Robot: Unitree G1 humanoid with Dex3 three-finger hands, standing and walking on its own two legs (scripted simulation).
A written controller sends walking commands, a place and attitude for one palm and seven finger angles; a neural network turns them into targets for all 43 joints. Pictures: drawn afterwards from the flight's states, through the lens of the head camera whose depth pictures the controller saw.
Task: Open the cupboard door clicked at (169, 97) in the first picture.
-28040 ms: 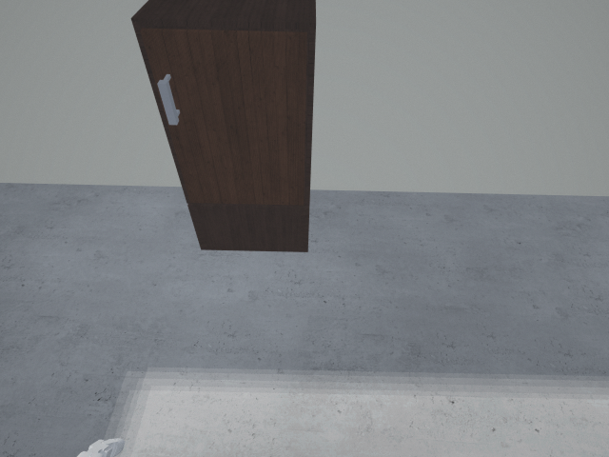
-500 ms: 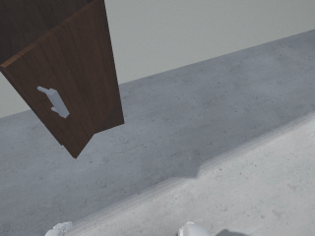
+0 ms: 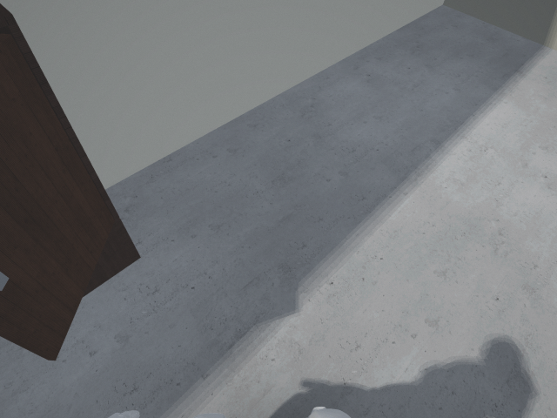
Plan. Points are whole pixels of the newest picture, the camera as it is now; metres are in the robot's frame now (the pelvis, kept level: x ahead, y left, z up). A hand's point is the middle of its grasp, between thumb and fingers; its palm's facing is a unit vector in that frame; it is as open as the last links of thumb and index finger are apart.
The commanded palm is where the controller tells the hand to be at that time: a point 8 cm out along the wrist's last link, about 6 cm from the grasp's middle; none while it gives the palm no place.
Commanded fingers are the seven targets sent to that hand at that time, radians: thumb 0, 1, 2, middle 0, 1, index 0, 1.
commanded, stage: walk to a spot facing it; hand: left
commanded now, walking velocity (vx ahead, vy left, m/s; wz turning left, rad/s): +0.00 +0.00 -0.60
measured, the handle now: out of the picture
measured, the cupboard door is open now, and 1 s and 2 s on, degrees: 41 41 41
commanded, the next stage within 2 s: turn to face it in 1.70 s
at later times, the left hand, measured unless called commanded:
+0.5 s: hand (187, 403) +0.16 +0.15 -0.14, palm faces -0.25 -0.94 -0.23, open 7.4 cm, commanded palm none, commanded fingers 0.00 0.90 0.90 -0.20 -0.30 -0.20 -0.30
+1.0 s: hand (275, 236) +0.47 +0.03 -0.14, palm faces -0.58 -0.79 -0.19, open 7.4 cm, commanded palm none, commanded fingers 0.00 0.90 0.90 -0.20 -0.30 -0.20 -0.30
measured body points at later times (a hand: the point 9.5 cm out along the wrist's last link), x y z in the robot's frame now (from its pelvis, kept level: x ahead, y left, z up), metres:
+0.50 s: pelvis +0.07 -0.04 +0.02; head +0.10 -0.05 +0.46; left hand +0.17 +0.19 -0.13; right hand +0.07 -0.31 -0.12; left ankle +0.15 +0.09 -0.66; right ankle -0.01 -0.13 -0.73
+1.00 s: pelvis +0.26 -0.07 +0.02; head +0.29 -0.08 +0.46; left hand +0.50 +0.07 -0.12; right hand +0.09 -0.24 -0.13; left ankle +0.28 +0.05 -0.73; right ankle +0.25 -0.23 -0.67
